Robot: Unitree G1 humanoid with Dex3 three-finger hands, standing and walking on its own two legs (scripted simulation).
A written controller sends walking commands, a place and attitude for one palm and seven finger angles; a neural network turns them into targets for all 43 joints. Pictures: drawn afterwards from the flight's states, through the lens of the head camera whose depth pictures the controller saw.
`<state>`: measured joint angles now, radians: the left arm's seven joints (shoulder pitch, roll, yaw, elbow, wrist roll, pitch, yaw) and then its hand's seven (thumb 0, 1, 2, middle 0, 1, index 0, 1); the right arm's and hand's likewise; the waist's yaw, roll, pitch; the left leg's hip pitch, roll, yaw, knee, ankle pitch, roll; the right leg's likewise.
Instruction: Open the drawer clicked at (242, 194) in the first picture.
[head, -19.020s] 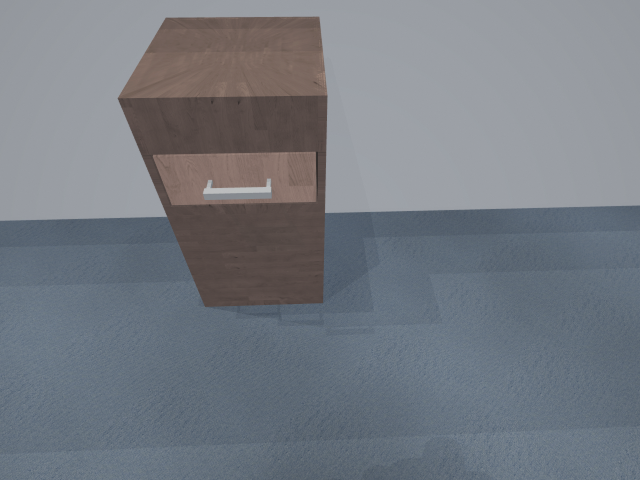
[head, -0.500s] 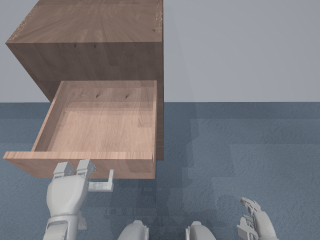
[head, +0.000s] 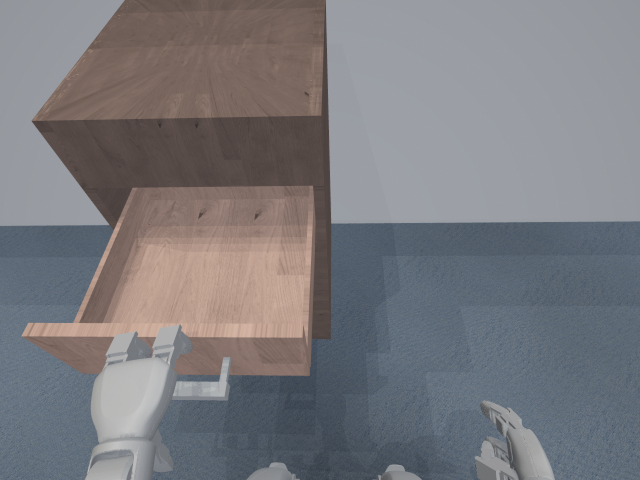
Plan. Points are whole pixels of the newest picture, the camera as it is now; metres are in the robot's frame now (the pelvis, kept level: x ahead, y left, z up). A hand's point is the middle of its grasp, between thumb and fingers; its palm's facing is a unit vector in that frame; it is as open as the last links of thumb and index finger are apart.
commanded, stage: lift the hand off the handle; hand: left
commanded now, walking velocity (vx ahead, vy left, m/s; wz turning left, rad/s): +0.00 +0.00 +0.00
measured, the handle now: (174, 377) +0.27 +0.24 -0.10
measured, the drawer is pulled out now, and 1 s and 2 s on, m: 0.28 0.28 0.28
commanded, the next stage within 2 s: draw the hand back to the body in 1.06 s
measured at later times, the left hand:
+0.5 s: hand (142, 391) +0.22 +0.23 +0.00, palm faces -0.01 -0.10 -1.00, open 13.8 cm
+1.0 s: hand (139, 372) +0.23 +0.22 +0.04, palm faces +0.03 -0.11 -0.99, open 13.8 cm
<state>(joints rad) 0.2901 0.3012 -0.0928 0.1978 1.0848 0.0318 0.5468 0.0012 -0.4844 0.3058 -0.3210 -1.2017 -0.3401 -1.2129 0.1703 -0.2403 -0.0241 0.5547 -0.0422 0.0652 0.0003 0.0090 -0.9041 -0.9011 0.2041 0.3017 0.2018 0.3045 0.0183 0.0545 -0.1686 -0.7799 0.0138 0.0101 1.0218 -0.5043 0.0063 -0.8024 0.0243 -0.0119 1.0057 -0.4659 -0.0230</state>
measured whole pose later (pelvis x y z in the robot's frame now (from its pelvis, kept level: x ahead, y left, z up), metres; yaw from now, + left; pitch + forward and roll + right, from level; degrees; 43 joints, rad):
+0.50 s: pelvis +0.01 +0.00 +0.02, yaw +0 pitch +12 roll +0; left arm 0.35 0.33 -0.06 0.09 1.05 0.00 0.48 0.00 -0.48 0.31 -0.32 -1.20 -0.31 -1.20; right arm 0.18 -0.24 -0.03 0.55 -0.03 0.06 0.01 0.01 -0.90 -0.90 0.20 0.30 0.20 0.30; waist 0.03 0.06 -0.15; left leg -0.65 0.01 0.02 0.91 -0.47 0.01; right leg -0.68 0.02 0.00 0.90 -0.43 -0.02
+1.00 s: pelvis +0.01 +0.00 +0.03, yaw +0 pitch +9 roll +0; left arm 0.33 0.33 -0.11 -0.01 1.03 0.05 0.40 0.00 -0.49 0.31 -0.32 -1.20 -0.31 -1.20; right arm 0.17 -0.23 -0.02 0.54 -0.01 0.07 0.02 0.01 -0.90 -0.90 0.20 0.30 0.20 0.30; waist 0.05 0.07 -0.12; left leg -0.53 0.00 0.03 0.82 -0.44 0.01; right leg -0.57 0.02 0.01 0.82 -0.41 -0.02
